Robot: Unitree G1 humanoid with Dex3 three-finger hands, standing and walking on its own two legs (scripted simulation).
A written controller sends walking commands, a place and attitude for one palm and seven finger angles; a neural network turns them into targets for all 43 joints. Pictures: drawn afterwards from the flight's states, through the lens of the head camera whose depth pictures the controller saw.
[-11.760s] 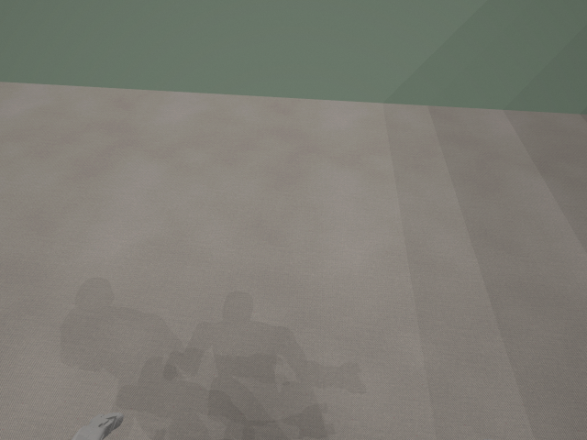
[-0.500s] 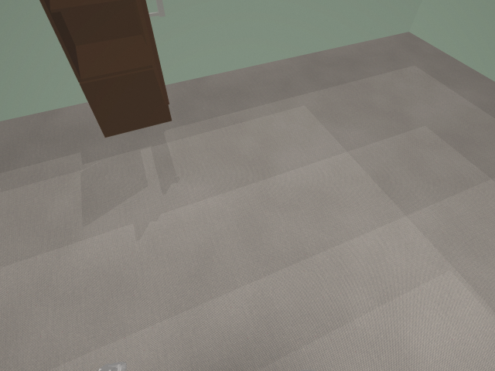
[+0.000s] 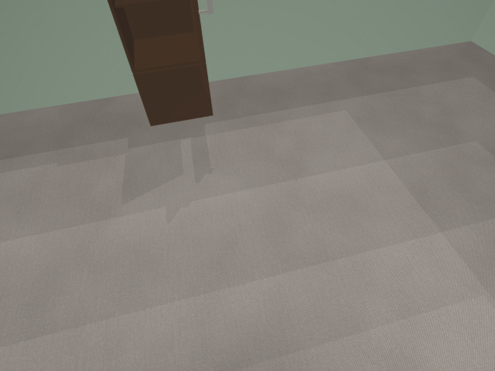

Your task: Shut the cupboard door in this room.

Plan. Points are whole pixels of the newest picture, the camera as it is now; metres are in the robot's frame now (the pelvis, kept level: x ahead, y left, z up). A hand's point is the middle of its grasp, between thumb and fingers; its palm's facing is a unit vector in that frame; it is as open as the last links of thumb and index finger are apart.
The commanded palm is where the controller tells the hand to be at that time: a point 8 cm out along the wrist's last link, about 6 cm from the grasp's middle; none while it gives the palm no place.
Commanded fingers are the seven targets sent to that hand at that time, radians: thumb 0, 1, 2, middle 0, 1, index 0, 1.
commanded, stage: turn or walk to find it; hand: left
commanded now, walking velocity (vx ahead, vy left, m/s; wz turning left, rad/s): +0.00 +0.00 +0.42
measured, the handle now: out of the picture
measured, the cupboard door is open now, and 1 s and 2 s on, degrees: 87 87 87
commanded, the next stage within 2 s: stand and wait in 0.46 s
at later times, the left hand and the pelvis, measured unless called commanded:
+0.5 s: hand out of the picture +0.01 +0.20 -0.16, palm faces +0.19 -0.93 -0.30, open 7.4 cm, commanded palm none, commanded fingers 0.00 0.90 0.90 -0.20 -0.30 -0.20 -0.30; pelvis -0.06 -0.02 -0.01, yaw +10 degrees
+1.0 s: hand out of the picture -0.15 +0.17 -0.19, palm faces +0.29 -0.94 -0.19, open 7.4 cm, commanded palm none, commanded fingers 0.00 0.90 0.90 -0.20 -0.30 -0.20 -0.30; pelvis -0.09 +0.00 +0.00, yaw +14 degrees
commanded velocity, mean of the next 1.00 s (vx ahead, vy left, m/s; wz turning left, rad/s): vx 0.00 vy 0.00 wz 0.21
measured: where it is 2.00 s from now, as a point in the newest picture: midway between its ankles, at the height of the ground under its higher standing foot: outside the picture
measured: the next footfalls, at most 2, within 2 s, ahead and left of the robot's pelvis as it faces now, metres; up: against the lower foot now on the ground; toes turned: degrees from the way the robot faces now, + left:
left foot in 0.08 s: -0.01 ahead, +0.13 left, +0.00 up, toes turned +4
right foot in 0.46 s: +0.00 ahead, -0.12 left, +0.00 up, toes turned +5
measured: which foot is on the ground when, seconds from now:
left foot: up 0.00-0.06, down 0.08-0.48, up 0.50-0.82, down 0.84-1.00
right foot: down 0.00-0.10, up 0.12-0.44, down 0.46-1.00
